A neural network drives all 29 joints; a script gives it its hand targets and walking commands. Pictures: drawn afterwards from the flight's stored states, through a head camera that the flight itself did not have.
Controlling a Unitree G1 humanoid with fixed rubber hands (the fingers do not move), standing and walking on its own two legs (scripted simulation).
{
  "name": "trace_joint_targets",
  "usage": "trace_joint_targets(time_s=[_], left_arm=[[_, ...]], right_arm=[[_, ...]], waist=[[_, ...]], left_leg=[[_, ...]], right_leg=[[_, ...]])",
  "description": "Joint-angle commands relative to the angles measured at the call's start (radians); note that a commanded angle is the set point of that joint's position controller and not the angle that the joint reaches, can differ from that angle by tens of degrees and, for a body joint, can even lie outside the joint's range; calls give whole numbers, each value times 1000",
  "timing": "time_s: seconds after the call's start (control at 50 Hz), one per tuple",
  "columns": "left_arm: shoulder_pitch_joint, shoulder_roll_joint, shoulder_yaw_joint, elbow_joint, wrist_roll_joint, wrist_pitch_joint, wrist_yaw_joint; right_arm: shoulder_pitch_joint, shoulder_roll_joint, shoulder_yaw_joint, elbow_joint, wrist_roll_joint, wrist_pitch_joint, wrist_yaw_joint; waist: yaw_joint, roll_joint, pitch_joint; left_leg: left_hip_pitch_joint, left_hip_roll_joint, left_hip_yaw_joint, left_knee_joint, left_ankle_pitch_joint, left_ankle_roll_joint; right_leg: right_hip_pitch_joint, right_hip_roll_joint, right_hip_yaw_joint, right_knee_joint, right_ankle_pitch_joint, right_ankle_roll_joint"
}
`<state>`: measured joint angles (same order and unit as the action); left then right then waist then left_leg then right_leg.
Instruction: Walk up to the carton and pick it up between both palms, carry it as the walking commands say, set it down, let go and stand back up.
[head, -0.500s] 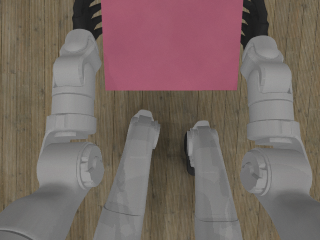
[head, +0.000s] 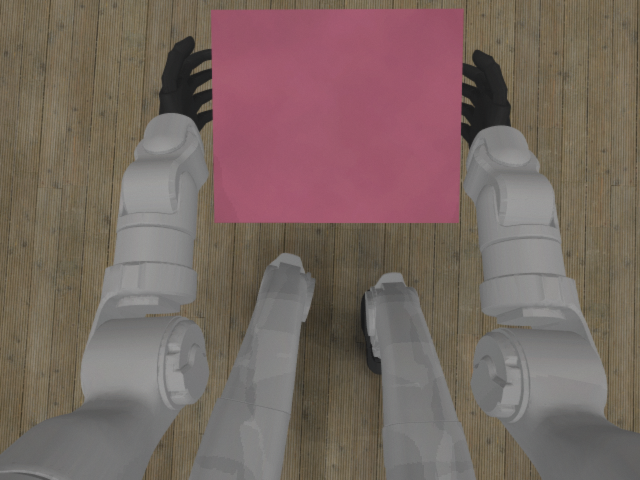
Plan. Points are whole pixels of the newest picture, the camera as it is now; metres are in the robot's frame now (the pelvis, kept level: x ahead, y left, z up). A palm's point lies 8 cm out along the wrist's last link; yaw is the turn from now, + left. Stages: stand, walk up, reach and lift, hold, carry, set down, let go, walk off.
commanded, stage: reach and lift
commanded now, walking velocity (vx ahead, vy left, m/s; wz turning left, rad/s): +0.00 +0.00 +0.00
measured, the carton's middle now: (333, 142) +0.47 +0.04 -0.15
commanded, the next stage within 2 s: none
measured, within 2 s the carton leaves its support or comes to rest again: neither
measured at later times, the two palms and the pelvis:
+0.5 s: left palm (111, 82) +0.43 +0.21 +0.06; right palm (555, 90) +0.46 -0.12 +0.06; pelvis +0.08 +0.01 +0.07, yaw +1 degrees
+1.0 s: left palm (63, 63) +0.42 +0.21 +0.12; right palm (611, 79) +0.45 -0.12 +0.11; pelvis +0.14 +0.00 +0.14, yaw +1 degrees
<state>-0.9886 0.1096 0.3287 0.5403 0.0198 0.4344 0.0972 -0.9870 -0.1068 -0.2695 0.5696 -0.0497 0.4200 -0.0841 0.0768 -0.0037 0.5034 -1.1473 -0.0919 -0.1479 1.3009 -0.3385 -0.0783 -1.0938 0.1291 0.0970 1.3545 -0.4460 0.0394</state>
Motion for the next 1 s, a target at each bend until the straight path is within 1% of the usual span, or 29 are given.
trace_joint_targets(time_s=[0.0, 0.06, 0.12, 0.14, 0.18, 0.2, 0.22, 0.26, 0.28, 0.3, 0.34, 0.36, 0.38, 0.42, 0.44, 0.48, 0.5, 0.52, 0.54, 0.56, 0.62, 0.66, 0.68, 0.7, 0.72, 0.78, 0.88, 0.94, 0.98], left_arm=[[-633, -1158, -731, -185, -209, -32, -305], [-657, -1143, -754, -302, -214, -36, -300], [-594, -1170, -730, -179, -171, -28, -304], [-630, -1173, -726, -160, -188, -27, -306], [-558, -1228, -715, -106, -165, -30, -313], [-542, -1239, -747, -167, -178, -32, -316], [-487, -1240, -718, -120, -168, -33, -315], [-495, -1245, -660, -45, -130, -38, -322], [-529, -1274, -693, -114, -142, -45, -325], [-449, -1274, -626, -44, -105, -46, -328], [-390, -1324, -607, -14, -65, -45, -337], [-306, -1325, -551, 59, -29, -32, -338], [-236, -1320, -474, 152, 10, -30, -338], [-141, -1325, -402, 196, 45, -30, -351], [-167, -1261, -343, 235, 68, -31, -356], [-147, -1293, -361, 183, 81, -35, -358], [-175, -1255, -387, 139, 69, -40, -354], [-125, -1246, -342, 196, 100, -44, -361], [-107, -1215, -359, 127, 98, -49, -365], [-54, -1223, -331, 206, 104, -43, -366], [81, -1227, -428, 93, 68, -54, -361], [82, -1226, -474, 54, 69, -60, -369], [115, -1193, -504, -1, 63, -63, -368], [104, -1153, -500, -19, 62, -69, -374], [140, -1158, -472, 36, 79, -62, -379], [172, -1214, -620, -100, 0, -71, -390], [218, -1187, -672, -189, -28, -32, -387], [297, -1179, -648, -141, -32, -3, -400], [305, -1169, -645, -147, -14, 28, -393]], right_arm=[[-762, 1110, 666, -279, 232, -82, 293], [-736, 1118, 690, -308, 234, -79, 285], [-666, 1096, 625, -182, 185, -73, 302], [-681, 1090, 621, -168, 187, -74, 308], [-717, 1106, 630, -206, 192, -88, 312], [-698, 1122, 673, -277, 196, -92, 310], [-713, 1132, 655, -266, 203, -92, 311], [-667, 1115, 585, -154, 153, -93, 317], [-657, 1155, 622, -201, 162, -104, 320], [-579, 1161, 561, -95, 138, -98, 328], [-443, 1174, 464, -12, 73, -95, 336], [-413, 1145, 421, 29, 68, -103, 342], [-310, 1158, 330, 147, 17, -94, 350], [-283, 1136, 310, 119, -8, -93, 357], [-262, 1119, 245, 210, -40, -91, 363], [-263, 1126, 265, 164, -42, -94, 376], [-221, 1139, 253, 188, -53, -91, 374], [-252, 1125, 255, 149, -67, -98, 370], [-200, 1158, 290, 148, -57, -95, 368], [-234, 1106, 311, 94, -51, -102, 365], [-157, 1195, 459, -24, -1, -106, 358], [-42, 1206, 466, -18, -22, -114, 349], [-29, 1215, 522, -62, 4, -112, 349], [23, 1202, 505, -30, -22, -108, 342], [14, 1194, 509, -37, -18, -113, 334], [46, 1256, 658, -223, 49, -123, 312], [192, 1195, 643, -215, 47, -81, 303], [215, 1168, 672, -277, 51, -57, 289], [232, 1143, 639, -243, 40, -27, 296]], waist=[[16, -22, -2289], [17, -5, -2351], [9, 44, -2158], [-24, 14, -2079], [13, 35, -2036], [-13, -19, -2142], [20, 13, -2098], [-13, 28, -1900], [-10, 27, -1941], [17, 10, -1786], [-61, 68, -1593], [-34, 84, -1476], [-46, 78, -1240], [-26, 65, -1156], [-49, 38, -1013], [-21, 50, -1112], [-47, 34, -1082], [-23, 7, -1087], [8, -19, -1128], [6, -14, -1087], [61, -57, -1212], [28, -25, -1248], [73, -33, -1268], [34, -55, -1207], [39, -42, -1166], [40, -61, -1354], [8, 3, -1245], [-5, -27, -1163], [-4, 8, -1097]], left_leg=[[709, -50, 139, -137, 225, 54], [772, -60, 132, -160, 236, 55], [726, -50, 122, -218, 120, 45], [701, -39, 107, -253, 64, 47], [731, -45, 118, -265, 120, 48], [798, -50, 110, -257, 223, 49], [798, -52, 111, -275, 220, 48], [734, -40, 104, -307, 110, 55], [760, -40, 112, -310, 146, 46], [706, -35, 110, -331, 147, 49], [692, -34, 111, -380, 139, 39], [687, -26, 93, -408, 164, 36], [613, -17, 80, -445, 80, 43], [655, -7, 65, -511, 29, 51], [566, -4, 89, -529, -29, 52], [683, -2, 76, -577, -8, 47], [681, 0, 89, -576, 33, 49], [697, -4, 96, -583, 61, 57], [710, -1, 99, -601, 134, 58], [709, -8, 103, -586, 185, 66], [872, -5, 94, -619, 444, 62], [869, -14, 88, -622, 544, 56], [909, -18, 98, -626, 615, 57], [870, -15, 88, -647, 587, 56], [856, -18, 101, -658, 562, 56], [956, -22, 90, -667, 728, 54], [1022, -16, 85, -738, 760, 49], [972, -8, 64, -762, 707, 48], [1048, -2, 76, -794, 702, 39]], right_leg=[[372, 36, -76, -222, 197, -30], [451, 36, -77, -241, 213, -28], [394, 22, -45, -306, 108, -53], [385, 19, -46, -327, 70, -48], [399, 21, -69, -326, 118, -47], [456, 32, -77, -330, 205, -40], [436, 23, -76, -333, 198, -31], [359, 13, -54, -370, 93, -43], [431, 20, -54, -390, 127, -58], [361, 14, -53, -397, 112, -53], [331, 14, -67, -437, 118, -59], [273, 9, -72, -445, 123, -61], [191, -7, -62, -478, 42, -68], [217, -12, -50, -533, -10, -75], [187, -25, -45, -578, -52, -85], [279, -19, -41, -600, -26, -83], [323, -23, -37, -631, 13, -87], [335, -20, -37, -642, 31, -72], [407, -22, -17, -659, 119, -68], [409, -32, -15, -669, 149, -61], [558, -23, -7, -693, 366, -47], [602, -24, -3, -707, 485, -43], [619, -20, 4, -724, 538, -38], [607, -20, 11, -746, 549, -38], [622, -27, 14, -754, 548, -36], [807, -33, 31, -760, 769, -19], [814, -33, 21, -837, 726, -19], [855, -57, 38, -853, 781, -14], [825, -40, 14, -899, 672, -21]])
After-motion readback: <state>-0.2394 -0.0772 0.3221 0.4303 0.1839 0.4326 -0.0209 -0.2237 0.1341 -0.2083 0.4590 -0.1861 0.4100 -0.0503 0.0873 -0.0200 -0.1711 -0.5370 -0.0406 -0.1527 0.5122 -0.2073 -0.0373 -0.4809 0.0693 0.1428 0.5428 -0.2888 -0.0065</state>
